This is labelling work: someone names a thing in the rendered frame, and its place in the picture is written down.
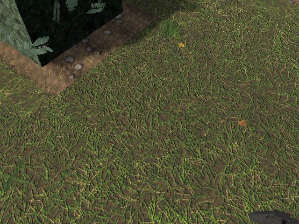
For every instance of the right robot hand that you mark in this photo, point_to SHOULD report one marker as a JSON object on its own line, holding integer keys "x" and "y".
{"x": 272, "y": 217}

